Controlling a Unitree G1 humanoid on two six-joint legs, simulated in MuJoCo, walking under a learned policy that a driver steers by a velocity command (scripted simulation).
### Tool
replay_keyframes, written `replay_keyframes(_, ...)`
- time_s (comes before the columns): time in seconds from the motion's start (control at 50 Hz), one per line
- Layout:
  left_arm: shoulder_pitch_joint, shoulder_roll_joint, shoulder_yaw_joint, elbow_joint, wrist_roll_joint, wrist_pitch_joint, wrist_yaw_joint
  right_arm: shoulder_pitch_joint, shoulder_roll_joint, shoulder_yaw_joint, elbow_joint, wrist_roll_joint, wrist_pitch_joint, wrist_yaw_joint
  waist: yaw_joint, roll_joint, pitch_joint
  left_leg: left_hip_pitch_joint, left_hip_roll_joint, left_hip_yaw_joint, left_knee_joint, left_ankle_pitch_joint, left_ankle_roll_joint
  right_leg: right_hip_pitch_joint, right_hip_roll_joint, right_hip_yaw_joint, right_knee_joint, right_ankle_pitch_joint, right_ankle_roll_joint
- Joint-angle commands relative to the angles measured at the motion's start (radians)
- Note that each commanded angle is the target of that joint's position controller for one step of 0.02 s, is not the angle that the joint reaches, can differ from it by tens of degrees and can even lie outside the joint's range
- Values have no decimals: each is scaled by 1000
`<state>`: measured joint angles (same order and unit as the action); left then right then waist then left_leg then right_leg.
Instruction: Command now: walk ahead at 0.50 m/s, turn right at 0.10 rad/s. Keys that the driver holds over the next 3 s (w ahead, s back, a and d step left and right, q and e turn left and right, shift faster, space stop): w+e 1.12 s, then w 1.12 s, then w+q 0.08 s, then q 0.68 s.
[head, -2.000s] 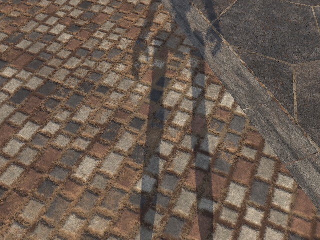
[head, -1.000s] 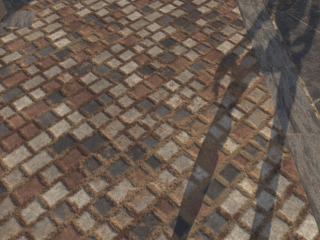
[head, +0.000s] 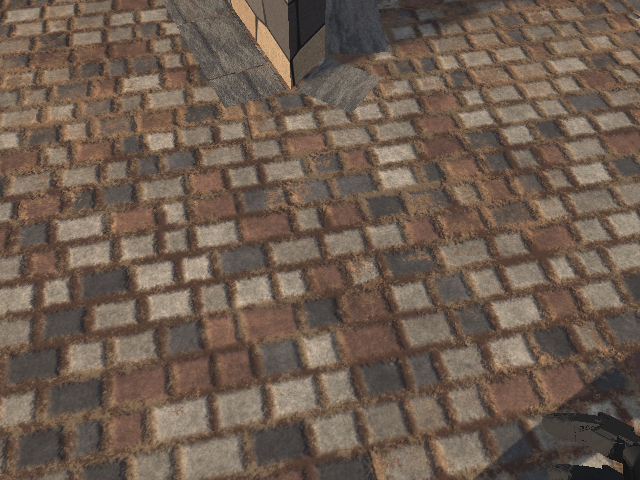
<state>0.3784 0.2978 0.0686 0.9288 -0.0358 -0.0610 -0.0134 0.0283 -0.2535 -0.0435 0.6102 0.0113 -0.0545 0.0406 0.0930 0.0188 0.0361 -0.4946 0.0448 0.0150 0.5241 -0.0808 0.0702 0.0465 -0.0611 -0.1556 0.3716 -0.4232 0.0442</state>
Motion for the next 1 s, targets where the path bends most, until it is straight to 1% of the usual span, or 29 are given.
replay_keyframes(0.02, 3, 30, -22, -101, 31, -26, -2, 443, -332, -114, 42, -34, -4, -35, -226, 148, -376, 925, 319, -448, -13, -24, 198, -620, 10, 60, 717, 207, -51)
replay_keyframes(0.04, 3, 63, -17, -83, 11, -45, -3, 450, -283, -97, 34, -32, -6, -35, -236, 193, -494, 917, 409, -705, -150, -40, 254, -715, 63, 236, 898, -179, -45)
replay_keyframes(0.06, -67, 139, 10, -104, -21, -47, -5, 397, -220, -75, 43, -26, -9, -31, -231, 131, -334, 805, 365, -542, -165, -48, 207, -803, 11, 263, 953, -133, -52)
replay_keyframes(0.08, -113, 129, 8, -118, -19, -44, -4, 340, -180, -63, 50, -15, -14, -29, -200, 116, -216, 673, 320, -397, -184, -26, 172, -821, -33, 235, 917, -56, -56)
replay_keyframes(0.1, -130, 117, 11, -115, -3, -35, 0, 276, -142, -53, 56, -13, -19, -25, -164, 89, -146, 548, 276, -305, -225, -21, 147, -789, -64, 227, 864, 17, -53)
replay_keyframes(0.14, -78, 89, 16, -96, 1, 0, 4, 197, -102, -46, 61, -19, -38, -22, -98, 121, -90, 382, 232, -181, -316, -12, 125, -672, -96, 236, 818, 122, -44)
replay_keyframes(0.18, -76, 50, 11, -99, 0, 23, 5, 175, -105, -52, 79, -25, -57, -26, -74, 88, -56, 327, 234, -105, -374, 41, 134, -667, -97, 239, 795, 180, -31)
replay_keyframes(0.26, -163, 34, 9, -135, 11, 29, 1, 197, -123, -61, 118, -33, -62, -47, -83, 51, -3, 357, 218, 37, -401, 95, 115, -742, -88, 254, 615, 359, -22)
replay_keyframes(0.34, -296, 10, -7, -182, 19, 22, -27, 236, -166, -75, 144, -21, -52, -60, -129, 24, 43, 403, 228, 133, -410, 100, 95, -722, -66, 180, 399, 475, -44)
replay_keyframes(0.42, -372, 29, -6, -235, 18, 25, -49, 274, -194, -89, 175, 3, -26, -62, -147, 25, 69, 541, 267, 173, -343, 179, 72, -751, -49, 132, 305, 369, -93)
replay_keyframes(0.46, -345, 53, 7, -248, 17, 27, -54, 261, -222, -96, 176, 11, -11, -65, -114, 49, 30, 580, 269, 199, -232, 469, 51, -666, 4, 75, 293, 269, -131)
replay_keyframes(0.48, -280, 77, 21, -241, 14, 30, -53, 249, -237, -99, 173, 16, -2, -68, -74, 65, -20, 585, 260, 213, -122, 647, 37, -569, 49, 40, 296, 220, -153)
replay_keyframes(0.5, -142, 118, 47, -210, 9, 30, -48, 228, -240, -97, 169, 22, 8, -68, 8, 52, -92, 544, 225, 242, 70, 731, 9, -382, 104, 14, 242, 247, -186)
replay_keyframes(0.52, 18, 195, 86, -168, 8, 37, -30, 246, -216, -85, 163, 13, 5, -71, 76, 0, -183, 372, 181, 250, 336, 570, -39, -95, 110, 86, 209, 295, -225)
replay_keyframes(0.54, 32, 321, 111, -164, 1, 40, -13, 317, -74, -45, 113, -32, -13, -66, -18, -284, -227, -60, 13, 215, 714, -274, -115, 200, -143, 598, 131, 213, -379)
replay_keyframes(0.56, 38, 296, 92, -210, 14, 20, -23, 285, -90, -31, 91, -6, -56, -56, -3, -230, -408, -233, -96, -57, 890, -543, -116, 339, -276, 1033, -59, 37, -497)
replay_keyframes(0.58, 21, 216, 71, -205, 19, 4, -28, 167, -159, -47, 65, 36, -82, -44, 35, -131, -307, -338, -40, -115, 900, -459, -88, 302, -262, 926, -102, 73, -433)
replay_keyframes(0.6, -16, 181, 61, -205, 14, -6, -27, 138, -150, -41, 58, 34, -96, -44, 9, -95, -209, -342, 4, -108, 828, -375, -63, 178, -222, 789, -88, 140, -397)
replay_keyframes(0.62, -91, 142, 50, -218, 13, -8, -24, 138, -150, -44, 73, 6, -100, -53, -38, -36, -146, -280, 45, -108, 737, -311, -60, 31, -180, 680, -79, 242, -362)
replay_keyframes(0.64, -144, 107, 38, -238, 23, -9, -19, 150, -166, -55, 81, -12, -92, -57, -77, -45, -120, -198, 68, -114, 671, -272, -61, -81, -148, 602, -92, 347, -346)
replay_keyframes(0.66, -164, 101, 34, -253, 32, -8, -15, 163, -168, -59, 82, -16, -78, -54, -99, -58, -111, -145, 74, -114, 637, -251, -68, -147, -133, 573, -113, 399, -346)
replay_keyframes(0.7, -154, 119, 39, -257, 26, -12, -4, 164, -140, -54, 77, -24, -56, -53, -110, -46, -95, -117, 70, -93, 545, -224, -94, -217, -115, 513, -135, 497, -351)
replay_keyframes(0.74, -125, 147, 46, -251, 21, -12, 11, 105, -112, -44, 56, -28, -46, -54, -98, -43, -67, -126, 52, -74, 420, -126, -122, -262, -87, 456, -146, 529, -338)
replay_keyframes(0.8, -89, 151, 49, -245, 14, -2, 25, -5, -83, -29, 31, -24, -49, -44, -54, -83, -43, -75, 6, -65, 177, 86, -136, -301, -29, 400, -136, 444, -285)
replay_keyframes(0.84, -58, 153, 50, -239, 12, 5, 28, -67, -83, -25, 16, -13, -55, -34, -26, -100, -35, -27, -26, -56, 72, 163, -138, -308, -27, 413, -125, 380, -267)
replay_keyframes(0.9, -15, 146, 49, -226, 7, 15, 30, -104, -114, -33, -2, -2, -68, -20, -14, -111, -33, -7, -43, -85, -11, 140, -122, -237, -59, 493, -61, 324, -255)
replay_keyframes(0.96, -28, 144, 52, -233, 12, 24, 35, -47, -149, -49, 7, 1, -83, -14, -56, -151, -43, 69, -49, -88, -55, 26, -82, -178, -81, 573, 30, 345, -231)
replay_keyframes(0.98, -45, 127, 46, -241, 13, 25, 34, 34, -164, -61, 29, -2, -88, -19, -102, -154, -73, 180, -53, -70, -96, 30, -57, -190, -51, 565, 95, 392, -209)
replay_keyframes(1.0, -56, 81, 29, -256, 19, 22, 30, 150, -200, -75, 46, -19, -94, -25, -160, -124, -172, 387, 27, -129, -77, 20, -9, -252, 1, 515, 269, 398, -175)
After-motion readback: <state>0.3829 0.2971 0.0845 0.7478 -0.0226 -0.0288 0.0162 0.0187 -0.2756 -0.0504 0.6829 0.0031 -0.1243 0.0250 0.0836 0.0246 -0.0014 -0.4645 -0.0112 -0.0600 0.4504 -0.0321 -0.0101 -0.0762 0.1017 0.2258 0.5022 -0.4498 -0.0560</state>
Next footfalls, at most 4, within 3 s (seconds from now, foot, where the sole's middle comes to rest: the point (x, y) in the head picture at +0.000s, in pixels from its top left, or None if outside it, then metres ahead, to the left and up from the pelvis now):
0.52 right None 0.41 -0.17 -0.76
1.00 left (409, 346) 0.75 -0.11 -0.76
1.50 right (578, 349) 0.78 -0.49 -0.76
2.02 left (564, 220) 1.17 -0.51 -0.76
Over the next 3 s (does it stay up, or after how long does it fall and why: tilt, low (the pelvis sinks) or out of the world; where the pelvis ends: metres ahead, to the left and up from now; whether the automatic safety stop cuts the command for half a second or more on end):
stays up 1.22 -0.69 0.01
